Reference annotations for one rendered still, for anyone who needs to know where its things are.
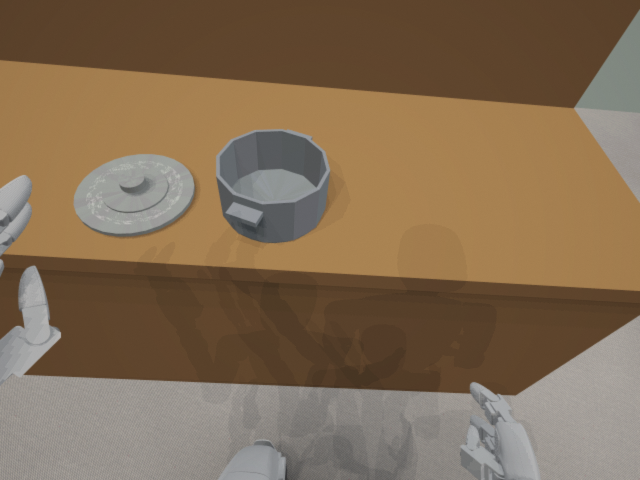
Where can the lid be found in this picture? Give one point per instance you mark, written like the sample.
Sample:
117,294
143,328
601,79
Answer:
102,206

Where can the knob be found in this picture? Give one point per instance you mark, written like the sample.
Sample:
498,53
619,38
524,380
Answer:
132,181

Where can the robot left thigh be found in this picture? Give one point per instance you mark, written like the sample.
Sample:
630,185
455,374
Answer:
257,462

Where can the right robot hand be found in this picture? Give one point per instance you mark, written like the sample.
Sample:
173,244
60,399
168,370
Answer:
508,453

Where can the robot left shin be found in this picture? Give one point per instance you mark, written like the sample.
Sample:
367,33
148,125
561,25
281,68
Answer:
264,442

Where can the table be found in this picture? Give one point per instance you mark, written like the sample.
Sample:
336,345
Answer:
474,229

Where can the left robot hand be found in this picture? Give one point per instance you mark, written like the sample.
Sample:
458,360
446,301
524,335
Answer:
21,348

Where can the pot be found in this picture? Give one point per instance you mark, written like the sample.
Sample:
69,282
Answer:
272,184

